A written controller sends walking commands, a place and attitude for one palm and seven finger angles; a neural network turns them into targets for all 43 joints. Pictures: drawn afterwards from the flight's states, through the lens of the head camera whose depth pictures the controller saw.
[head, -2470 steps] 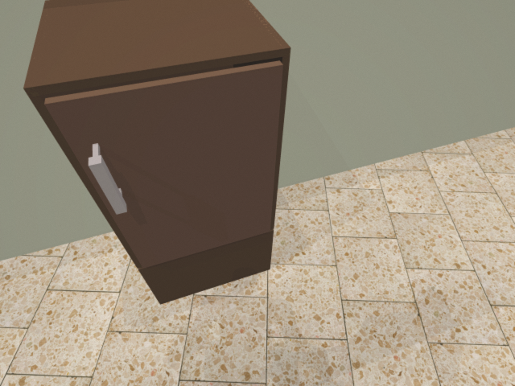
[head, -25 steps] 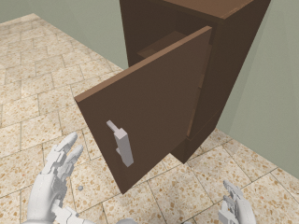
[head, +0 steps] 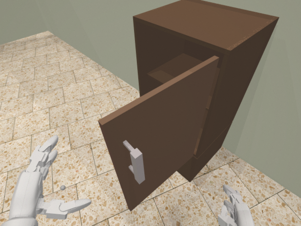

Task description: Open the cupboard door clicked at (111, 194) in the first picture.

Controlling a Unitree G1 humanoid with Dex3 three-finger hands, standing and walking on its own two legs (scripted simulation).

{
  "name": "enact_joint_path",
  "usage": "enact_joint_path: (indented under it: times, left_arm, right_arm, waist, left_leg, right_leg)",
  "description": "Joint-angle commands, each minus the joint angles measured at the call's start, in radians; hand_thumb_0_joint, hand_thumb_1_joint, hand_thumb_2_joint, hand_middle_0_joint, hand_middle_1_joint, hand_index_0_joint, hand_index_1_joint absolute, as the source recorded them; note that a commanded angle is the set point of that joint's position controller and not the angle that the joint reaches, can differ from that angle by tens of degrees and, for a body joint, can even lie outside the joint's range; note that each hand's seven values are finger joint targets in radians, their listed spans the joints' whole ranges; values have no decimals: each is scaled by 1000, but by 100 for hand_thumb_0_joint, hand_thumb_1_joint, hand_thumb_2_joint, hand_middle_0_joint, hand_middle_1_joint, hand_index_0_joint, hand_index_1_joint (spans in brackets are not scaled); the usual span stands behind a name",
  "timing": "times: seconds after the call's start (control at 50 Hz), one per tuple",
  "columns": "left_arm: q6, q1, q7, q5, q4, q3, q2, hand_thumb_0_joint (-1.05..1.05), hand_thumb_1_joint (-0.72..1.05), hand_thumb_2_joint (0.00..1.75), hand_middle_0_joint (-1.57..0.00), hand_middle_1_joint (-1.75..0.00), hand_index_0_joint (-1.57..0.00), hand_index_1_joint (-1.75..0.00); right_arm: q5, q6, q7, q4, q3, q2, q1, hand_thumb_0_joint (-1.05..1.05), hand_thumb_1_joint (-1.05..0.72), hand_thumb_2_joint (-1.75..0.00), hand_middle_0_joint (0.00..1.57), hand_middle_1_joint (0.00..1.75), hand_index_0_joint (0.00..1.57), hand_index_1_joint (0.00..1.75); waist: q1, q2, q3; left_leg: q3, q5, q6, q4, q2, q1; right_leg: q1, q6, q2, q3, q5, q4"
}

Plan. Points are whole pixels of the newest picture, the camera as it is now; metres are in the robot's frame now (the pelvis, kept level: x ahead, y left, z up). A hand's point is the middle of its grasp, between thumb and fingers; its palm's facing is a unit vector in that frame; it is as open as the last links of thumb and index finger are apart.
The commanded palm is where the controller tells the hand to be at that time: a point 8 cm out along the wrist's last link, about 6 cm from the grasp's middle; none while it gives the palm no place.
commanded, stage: draw the hand back to the body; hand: left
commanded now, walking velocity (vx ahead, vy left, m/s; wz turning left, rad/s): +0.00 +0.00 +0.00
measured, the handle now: (133, 162) +0.29 +0.09 +0.02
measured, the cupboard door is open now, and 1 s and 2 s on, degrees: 86 86 86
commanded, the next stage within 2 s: step back with the hand held close in 0.82 s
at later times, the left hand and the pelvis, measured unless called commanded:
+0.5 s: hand (24, 151) +0.20 +0.26 +0.19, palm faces +0.47 -0.77 -0.42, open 8.5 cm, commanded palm +0.15 +0.29 +0.19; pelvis +0.01 -0.01 +0.03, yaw -1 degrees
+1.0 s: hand (31, 157) +0.19 +0.24 +0.19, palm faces +0.45 -0.79 -0.42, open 7.4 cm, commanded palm +0.14 +0.28 +0.20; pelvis -0.01 -0.02 +0.03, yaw -1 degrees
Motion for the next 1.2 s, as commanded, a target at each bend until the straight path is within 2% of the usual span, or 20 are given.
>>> enact_joint_path:
  times: [0.0,0.02,0.1,0.22,0.42,0.5,0.56,0.6,0.68,0.72,0.82,0.9,0.92,0.94,0.96,0.98,1.04,1.08,1.12,1.18]
  left_arm:
    - [-69,-92,47,17,-228,152,161,0,17,58,-17,-30,-17,-30]
    - [-70,-95,48,17,-220,154,153,0,20,60,-18,-30,-18,-30]
    - [-69,-126,47,12,-186,170,147,0,34,66,-18,-30,-18,-30]
    - [-80,-167,42,7,-186,233,178,0,55,75,-19,-30,-19,-30]
    - [-97,-282,41,-13,-141,350,235,0,90,90,-20,-30,-20,-30]
    - [-91,-234,24,-16,-83,282,164,0,90,90,-20,-30,-20,-30]
    - [-94,-247,23,-17,-99,300,191,0,90,90,-20,-30,-20,-30]
    - [-99,-259,25,-18,-111,319,218,0,90,90,-20,-30,-20,-30]
    - [-108,-286,33,-13,-167,343,252,0,90,90,-20,-30,-20,-30]
    - [-110,-283,34,-11,-164,332,237,0,90,90,-20,-30,-20,-30]
    - [-110,-263,27,-17,-95,314,207,0,90,90,-20,-30,-20,-30]
    - [-116,-264,23,-18,-85,310,205,0,90,90,-20,-30,-20,-30]
    - [-125,-352,27,-17,-154,327,240,0,90,90,-20,-30,-20,-30]
    - [-159,-396,32,-10,-173,442,349,0,90,90,-20,-30,-20,-30]
    - [-157,-277,22,-10,-85,394,278,0,90,90,-20,-30,-20,-30]
    - [-151,-266,19,-8,-89,385,278,0,90,90,-20,-30,-20,-30]
    - [-157,-168,17,-8,-113,358,241,0,90,90,-20,-30,-20,-30]
    - [-159,-131,22,-11,-159,364,247,0,90,90,-20,-30,-20,-30]
    - [-158,-92,29,-14,-192,389,267,0,90,90,-20,-30,-20,-30]
    - [-163,-92,41,-15,-249,426,310,0,90,90,-20,-30,-20,-30]
  right_arm:
    - [-8,-67,-13,-138,-31,-104,-117,0,-90,-90,20,30,20,30]
    - [-8,-69,-10,-130,-31,-104,-121,0,-90,-90,20,30,20,30]
    - [-14,-74,-3,-101,-32,-109,-140,0,-90,-90,20,30,20,30]
    - [-19,-69,13,-69,-40,-116,-160,0,-90,-90,20,30,20,30]
    - [-22,-44,17,-32,-53,-118,-187,0,-90,-90,20,30,20,30]
    - [-20,-31,26,-27,-61,-124,-189,0,-90,-90,20,30,20,30]
    - [-22,-23,26,-30,-68,-127,-199,0,-90,-90,20,30,20,30]
    - [-23,-21,22,-30,-69,-126,-207,0,-90,-90,20,30,20,30]
    - [-24,-32,17,-22,-65,-121,-210,0,-90,-90,20,30,20,30]
    - [-24,-38,15,-18,-63,-114,-209,0,-90,-90,20,30,20,30]
    - [-21,-37,15,-9,-69,-115,-213,0,-90,-90,20,30,20,30]
    - [-23,-38,18,-6,-72,-118,-212,0,-90,-90,20,30,20,30]
    - [-22,-41,18,-9,-71,-119,-221,0,-90,-90,20,30,20,30]
    - [-9,-19,17,-51,-67,-128,-200,0,-90,-90,20,30,20,30]
    - [-17,0,17,-32,-71,-114,-194,0,-90,-90,20,30,20,30]
    - [-15,11,19,-43,-74,-118,-205,0,-90,-90,20,30,20,30]
    - [-20,34,20,-55,-79,-125,-196,0,-90,-90,20,30,20,30]
    - [-20,45,15,-66,-85,-131,-197,0,-90,-90,20,30,20,30]
    - [-16,56,14,-82,-91,-131,-194,0,-90,-90,20,30,20,30]
    - [-13,66,7,-95,-97,-132,-198,0,-90,-90,20,30,20,30]
  waist:
    - [4,-1,-24]
    - [5,18,-16]
    - [8,-16,15]
    - [19,5,9]
    - [24,-6,39]
    - [19,-10,52]
    - [22,-54,38]
    - [26,-50,27]
    - [28,44,4]
    - [23,56,22]
    - [21,-40,73]
    - [22,-13,65]
    - [20,-22,31]
    - [-24,-82,116]
    - [-26,-134,89]
    - [-25,-116,96]
    - [-33,-52,12]
    - [-33,5,-45]
    - [-32,-15,-105]
    - [-31,-27,-118]
  left_leg:
    - [-44,275,-5,-210,12,85]
    - [-44,281,-8,-224,13,98]
    - [-50,330,-11,-281,22,143]
    - [-39,428,-17,-333,26,205]
    - [-17,412,-11,-381,20,252]
    - [-12,416,-6,-392,21,266]
    - [-6,401,3,-392,17,276]
    - [-3,382,5,-391,12,277]
    - [-4,395,-1,-386,4,289]
    - [0,383,-2,-388,3,295]
    - [-1,347,3,-400,8,285]
    - [2,339,5,-404,6,293]
    - [-1,338,7,-400,4,305]
    - [-23,293,21,-351,25,222]
    - [-23,293,19,-318,23,228]
    - [-21,297,17,-311,17,223]
    - [-13,362,9,-302,30,215]
    - [-19,429,6,-313,41,211]
    - [-18,488,5,-302,54,209]
    - [-36,482,3,-304,56,174]
  right_leg:
    - [104,-21,1,22,193,-168]
    - [109,-21,2,22,189,-179]
    - [165,-20,5,17,221,-222]
    - [242,-23,8,24,293,-270]
    - [291,-23,10,34,326,-340]
    - [290,-19,9,35,329,-354]
    - [297,-15,11,41,336,-365]
    - [304,-16,8,50,329,-375]
    - [317,-23,7,56,344,-379]
    - [300,-20,7,55,331,-387]
    - [274,-14,12,52,283,-408]
    - [277,-14,8,59,277,-413]
    - [286,-11,7,63,277,-414]
    - [163,-8,-45,137,317,-457]
    - [160,-10,-72,126,333,-456]
    - [149,-13,-81,126,356,-455]
    - [171,-14,-90,106,408,-397]
    - [205,-11,-83,90,447,-355]
    - [233,-8,-77,89,504,-313]
    - [234,-10,-73,88,486,-290]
